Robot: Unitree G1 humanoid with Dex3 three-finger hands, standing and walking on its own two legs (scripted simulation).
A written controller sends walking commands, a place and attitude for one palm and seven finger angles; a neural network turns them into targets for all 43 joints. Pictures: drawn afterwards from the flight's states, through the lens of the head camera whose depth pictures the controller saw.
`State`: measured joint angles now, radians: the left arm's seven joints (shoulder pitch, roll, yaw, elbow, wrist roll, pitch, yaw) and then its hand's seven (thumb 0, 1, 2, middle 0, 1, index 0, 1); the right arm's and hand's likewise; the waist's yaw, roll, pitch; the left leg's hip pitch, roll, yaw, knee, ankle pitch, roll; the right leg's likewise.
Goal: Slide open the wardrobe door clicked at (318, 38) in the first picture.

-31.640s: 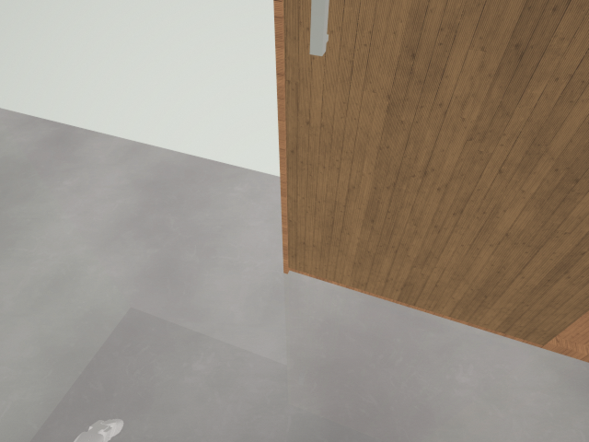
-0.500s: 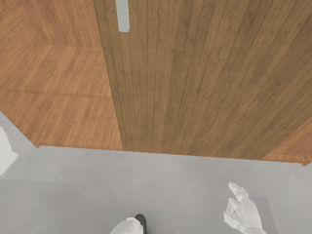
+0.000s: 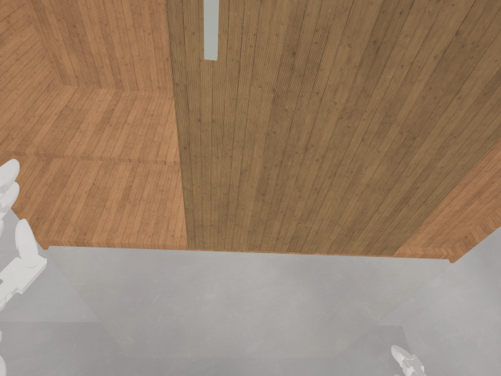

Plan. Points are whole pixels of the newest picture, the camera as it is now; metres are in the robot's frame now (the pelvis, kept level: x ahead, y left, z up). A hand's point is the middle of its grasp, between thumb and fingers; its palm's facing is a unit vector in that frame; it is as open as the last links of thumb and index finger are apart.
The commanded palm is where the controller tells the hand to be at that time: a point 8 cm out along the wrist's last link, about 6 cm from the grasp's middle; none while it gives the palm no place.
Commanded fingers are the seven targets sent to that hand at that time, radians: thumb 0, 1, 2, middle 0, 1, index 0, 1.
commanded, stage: stop stepping back and stand still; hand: left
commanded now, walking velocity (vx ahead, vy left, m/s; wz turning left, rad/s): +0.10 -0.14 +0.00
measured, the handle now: (212, 16) +0.69 +0.18 +0.25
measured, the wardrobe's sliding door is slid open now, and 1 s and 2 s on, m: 0.59 0.59 0.59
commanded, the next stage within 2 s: let the arm hang, fingers relaxed in 0.64 s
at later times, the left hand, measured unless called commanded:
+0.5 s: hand (5, 298) +0.15 +0.28 +0.15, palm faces +0.45 -0.81 -0.38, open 7.4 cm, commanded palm +0.10 +0.31 +0.19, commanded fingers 0.00 0.90 0.90 -0.20 -0.30 -0.20 -0.30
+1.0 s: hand out of the picture +0.07 +0.23 -0.13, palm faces -0.09 -0.96 -0.28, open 7.4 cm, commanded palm none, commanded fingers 0.00 0.90 0.90 -0.20 -0.30 -0.20 -0.30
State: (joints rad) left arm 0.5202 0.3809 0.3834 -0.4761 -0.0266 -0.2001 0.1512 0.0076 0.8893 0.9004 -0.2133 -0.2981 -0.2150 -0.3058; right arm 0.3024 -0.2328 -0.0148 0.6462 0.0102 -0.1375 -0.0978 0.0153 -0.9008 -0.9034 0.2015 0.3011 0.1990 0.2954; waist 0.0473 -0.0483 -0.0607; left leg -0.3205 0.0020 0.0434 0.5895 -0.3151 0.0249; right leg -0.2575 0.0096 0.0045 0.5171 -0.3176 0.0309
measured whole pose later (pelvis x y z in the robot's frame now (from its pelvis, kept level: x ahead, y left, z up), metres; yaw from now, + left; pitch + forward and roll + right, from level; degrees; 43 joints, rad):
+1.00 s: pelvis -0.06 +0.04 -0.01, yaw +0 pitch +1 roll +0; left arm 0.24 0.24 -0.02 0.66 0.03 0.04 -0.01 0.01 0.91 0.90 -0.20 -0.29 -0.20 -0.30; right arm 0.16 -0.26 0.01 0.83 -0.02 0.00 0.01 0.01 -0.90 -0.90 0.20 0.30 0.20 0.30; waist -0.03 0.04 0.04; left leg -0.41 -0.01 0.05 0.61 -0.22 0.03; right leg -0.25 -0.02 -0.07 0.65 -0.41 -0.02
